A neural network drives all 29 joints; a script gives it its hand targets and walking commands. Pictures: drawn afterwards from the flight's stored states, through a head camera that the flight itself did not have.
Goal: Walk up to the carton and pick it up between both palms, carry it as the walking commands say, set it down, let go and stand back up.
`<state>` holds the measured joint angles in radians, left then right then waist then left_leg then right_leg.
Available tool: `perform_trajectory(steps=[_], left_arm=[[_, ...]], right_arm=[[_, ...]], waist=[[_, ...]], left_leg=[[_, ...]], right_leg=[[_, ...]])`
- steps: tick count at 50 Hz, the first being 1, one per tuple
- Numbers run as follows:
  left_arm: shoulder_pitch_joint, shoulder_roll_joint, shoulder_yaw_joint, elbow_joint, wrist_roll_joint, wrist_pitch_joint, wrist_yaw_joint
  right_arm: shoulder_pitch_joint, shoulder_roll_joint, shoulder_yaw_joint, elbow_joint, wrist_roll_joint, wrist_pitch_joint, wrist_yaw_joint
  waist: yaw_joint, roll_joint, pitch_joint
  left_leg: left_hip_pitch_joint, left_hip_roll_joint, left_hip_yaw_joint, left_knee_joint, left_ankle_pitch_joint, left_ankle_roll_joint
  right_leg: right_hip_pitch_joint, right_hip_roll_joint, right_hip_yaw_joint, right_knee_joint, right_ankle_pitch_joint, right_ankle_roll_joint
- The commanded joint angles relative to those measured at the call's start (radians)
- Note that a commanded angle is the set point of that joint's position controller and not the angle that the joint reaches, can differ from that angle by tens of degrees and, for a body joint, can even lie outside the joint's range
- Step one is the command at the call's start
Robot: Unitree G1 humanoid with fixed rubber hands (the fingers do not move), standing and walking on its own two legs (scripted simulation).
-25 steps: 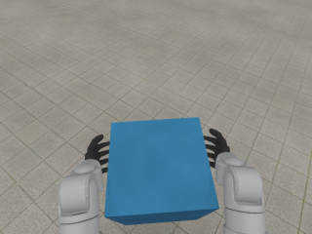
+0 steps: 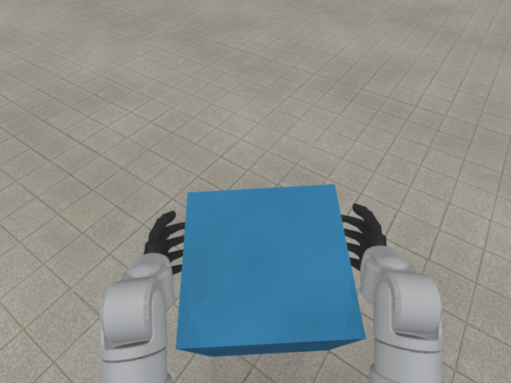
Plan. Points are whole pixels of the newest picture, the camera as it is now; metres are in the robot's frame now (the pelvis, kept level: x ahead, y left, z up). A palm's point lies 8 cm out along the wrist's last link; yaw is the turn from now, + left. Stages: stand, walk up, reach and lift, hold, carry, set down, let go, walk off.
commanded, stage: carry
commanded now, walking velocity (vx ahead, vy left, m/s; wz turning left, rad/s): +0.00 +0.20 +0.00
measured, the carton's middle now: (265, 280) +0.28 -0.01 +0.01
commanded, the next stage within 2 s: none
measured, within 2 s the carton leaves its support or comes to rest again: neither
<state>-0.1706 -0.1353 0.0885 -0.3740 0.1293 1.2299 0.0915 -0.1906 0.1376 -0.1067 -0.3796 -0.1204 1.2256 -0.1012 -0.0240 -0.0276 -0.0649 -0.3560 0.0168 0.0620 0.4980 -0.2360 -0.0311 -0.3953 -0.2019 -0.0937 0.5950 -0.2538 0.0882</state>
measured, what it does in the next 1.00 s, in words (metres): steps to the left: right foot, then left foot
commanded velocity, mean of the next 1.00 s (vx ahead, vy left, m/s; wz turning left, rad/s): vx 0.00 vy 0.16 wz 0.00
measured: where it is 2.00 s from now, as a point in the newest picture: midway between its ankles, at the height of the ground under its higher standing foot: outside the picture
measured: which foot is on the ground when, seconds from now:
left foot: down 0.00-0.28, up 0.30-0.56, down 0.58-0.88, up 0.90-1.00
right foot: down 0.00-0.00, up 0.02-0.26, down 0.28-0.58, up 0.60-0.84, down 0.86-1.00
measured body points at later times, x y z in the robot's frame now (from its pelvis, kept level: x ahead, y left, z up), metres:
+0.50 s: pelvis -0.05 +0.12 +0.01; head -0.04 +0.11 +0.46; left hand +0.23 +0.26 +0.08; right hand +0.22 -0.04 +0.08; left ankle -0.03 +0.26 -0.70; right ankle -0.04 -0.02 -0.73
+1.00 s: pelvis -0.10 +0.25 +0.00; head -0.11 +0.24 +0.45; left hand +0.18 +0.39 +0.08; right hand +0.17 +0.08 +0.08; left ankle -0.06 +0.34 -0.72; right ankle -0.10 +0.14 -0.73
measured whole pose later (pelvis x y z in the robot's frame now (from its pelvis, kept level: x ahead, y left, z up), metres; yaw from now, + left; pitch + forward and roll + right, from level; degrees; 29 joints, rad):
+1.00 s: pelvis -0.10 +0.25 +0.00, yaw -1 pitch +3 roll +1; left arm -0.14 -0.13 0.08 -0.32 0.12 1.24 0.10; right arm -0.14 0.13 -0.09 -0.35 -0.13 1.23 -0.10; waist -0.01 0.02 -0.09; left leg -0.41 0.00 0.09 0.62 -0.30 0.00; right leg -0.33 -0.07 -0.15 0.57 -0.29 -0.01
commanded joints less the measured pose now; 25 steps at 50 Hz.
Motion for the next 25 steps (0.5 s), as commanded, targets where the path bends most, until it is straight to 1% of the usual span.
perform_trajectory(steps=[1,2,3,4,5,6,7,10,11,12,13,14,15,16,17,18,19,20,21,23,25], left_arm=[[-0.400,-0.873,-0.685,-0.078,-0.413,0.005,-0.262],[-0.456,-0.885,-0.705,-0.098,-0.426,0.006,-0.265],[-0.475,-0.908,-0.724,-0.099,-0.438,0.001,-0.269],[-0.506,-0.923,-0.736,-0.110,-0.455,-0.006,-0.273],[-0.537,-0.937,-0.749,-0.120,-0.471,-0.009,-0.275],[-0.545,-0.942,-0.753,-0.126,-0.480,-0.009,-0.274],[-0.557,-0.939,-0.754,-0.131,-0.490,-0.009,-0.272],[-0.525,-0.918,-0.741,-0.115,-0.494,-0.005,-0.270],[-0.504,-0.912,-0.734,-0.103,-0.490,-0.003,-0.272],[-0.481,-0.910,-0.727,-0.089,-0.485,-0.002,-0.274],[-0.461,-0.910,-0.719,-0.075,-0.479,-0.002,-0.279],[-0.449,-0.913,-0.712,-0.065,-0.476,0.000,-0.284],[-0.415,-0.906,-0.697,-0.033,-0.461,-0.005,-0.289],[-0.388,-0.918,-0.681,-0.002,-0.450,-0.014,-0.291],[-0.445,-0.933,-0.694,-0.045,-0.469,-0.016,-0.288],[-0.448,-0.931,-0.696,-0.050,-0.464,-0.016,-0.285],[-0.447,-0.926,-0.691,-0.056,-0.453,-0.019,-0.280],[-0.455,-0.925,-0.689,-0.066,-0.450,-0.022,-0.276],[-0.461,-0.922,-0.689,-0.077,-0.450,-0.023,-0.273],[-0.456,-0.898,-0.684,-0.092,-0.446,-0.020,-0.268],[-0.423,-0.881,-0.678,-0.083,-0.431,-0.014,-0.262]], right_arm=[[-0.367,0.909,0.720,0.017,0.422,0.002,0.275],[-0.373,0.923,0.705,0.014,0.418,-0.004,0.276],[-0.371,0.946,0.693,0.012,0.416,-0.005,0.277],[-0.391,0.955,0.697,-0.007,0.416,-0.010,0.277],[-0.401,0.958,0.695,-0.020,0.411,-0.014,0.276],[-0.400,0.960,0.691,-0.030,0.408,-0.018,0.272],[-0.405,0.954,0.686,-0.038,0.406,-0.020,0.268],[-0.379,0.930,0.683,-0.032,0.390,-0.019,0.255],[-0.369,0.925,0.687,-0.026,0.384,-0.017,0.252],[-0.364,0.921,0.693,-0.019,0.381,-0.016,0.249],[-0.358,0.914,0.699,-0.008,0.378,-0.014,0.248],[-0.361,0.913,0.704,-0.003,0.380,-0.014,0.248],[-0.373,0.911,0.717,-0.017,0.377,-0.012,0.248],[-0.435,0.903,0.728,-0.051,0.388,-0.008,0.251],[-0.485,0.924,0.740,-0.061,0.414,-0.011,0.256],[-0.478,0.932,0.744,-0.049,0.425,-0.012,0.262],[-0.472,0.943,0.749,-0.038,0.435,-0.011,0.267],[-0.469,0.947,0.753,-0.037,0.440,-0.010,0.270],[-0.471,0.940,0.756,-0.044,0.444,-0.011,0.270],[-0.463,0.924,0.760,-0.057,0.452,-0.007,0.265],[-0.429,0.910,0.754,-0.045,0.446,0.001,0.263]], waist=[[0.016,0.221,-0.325],[0.003,0.344,-0.332],[0.004,0.291,-0.327],[0.006,0.231,-0.317],[0.010,0.215,-0.308],[0.013,0.214,-0.304],[0.015,0.201,-0.299],[0.013,0.193,-0.327],[0.015,0.189,-0.336],[0.024,0.169,-0.342],[0.033,0.136,-0.350],[0.038,0.066,-0.344],[0.044,-0.187,-0.305],[0.046,-0.307,-0.248],[0.048,-0.164,-0.228],[0.046,-0.076,-0.215],[0.041,-0.063,-0.202],[0.035,-0.094,-0.202],[0.036,-0.121,-0.216],[0.038,-0.163,-0.245],[0.041,-0.210,-0.259]], left_leg=[[0.312,0.262,-0.263,-0.161,0.428,0.096],[0.301,0.285,-0.266,-0.100,0.548,0.184],[0.282,0.274,-0.256,-0.081,0.566,0.216],[0.251,0.254,-0.216,-0.079,0.508,0.225],[0.224,0.229,-0.175,-0.080,0.422,0.221],[0.212,0.213,-0.155,-0.086,0.359,0.219],[0.205,0.204,-0.151,-0.092,0.312,0.219],[0.203,0.214,-0.190,-0.116,0.245,0.241],[0.199,0.213,-0.195,-0.118,0.240,0.242],[0.193,0.201,-0.182,-0.101,0.247,0.235],[0.163,0.177,-0.153,-0.072,0.242,0.203],[0.041,0.141,-0.139,-0.015,0.203,0.149],[-0.198,0.049,-0.062,0.143,0.046,0.056],[-0.260,0.013,-0.026,0.329,-0.246,0.033],[-0.251,0.025,-0.096,0.457,-0.235,0.028],[-0.254,0.027,-0.112,0.510,-0.195,0.016],[-0.263,0.033,-0.115,0.495,-0.148,0.004],[-0.260,0.033,-0.101,0.440,-0.123,-0.007],[-0.232,0.015,-0.062,0.390,-0.126,-0.017],[-0.147,-0.013,-0.011,0.289,-0.165,-0.022],[-0.085,-0.032,0.026,0.166,-0.155,-0.018]], right_leg=[[-0.094,0.066,-0.081,0.162,-0.090,0.021],[-0.133,0.099,-0.044,0.302,-0.398,-0.001],[-0.158,0.123,-0.004,0.417,-0.411,-0.028],[-0.165,0.119,0.011,0.485,-0.377,-0.041],[-0.167,0.117,0.015,0.502,-0.321,-0.049],[-0.169,0.118,0.010,0.476,-0.283,-0.052],[-0.164,0.125,-0.003,0.431,-0.265,-0.052],[-0.084,0.152,-0.025,0.247,-0.263,-0.070],[-0.035,0.161,-0.031,0.156,-0.244,-0.081],[0.033,0.167,-0.046,0.021,-0.177,-0.090],[0.134,0.149,-0.054,-0.164,-0.038,-0.090],[0.280,0.056,0.051,-0.254,0.045,-0.101],[0.411,-0.201,0.367,-0.293,0.170,-0.179],[0.330,-0.357,0.454,-0.308,0.368,-0.299],[0.289,-0.321,0.394,-0.294,0.408,-0.318],[0.268,-0.281,0.326,-0.291,0.348,-0.299],[0.258,-0.233,0.253,-0.279,0.314,-0.260],[0.265,-0.190,0.187,-0.254,0.347,-0.226],[0.269,-0.154,0.134,-0.222,0.400,-0.209],[0.251,-0.125,0.090,-0.182,0.472,-0.200],[0.252,-0.127,0.085,-0.157,0.498,-0.194]])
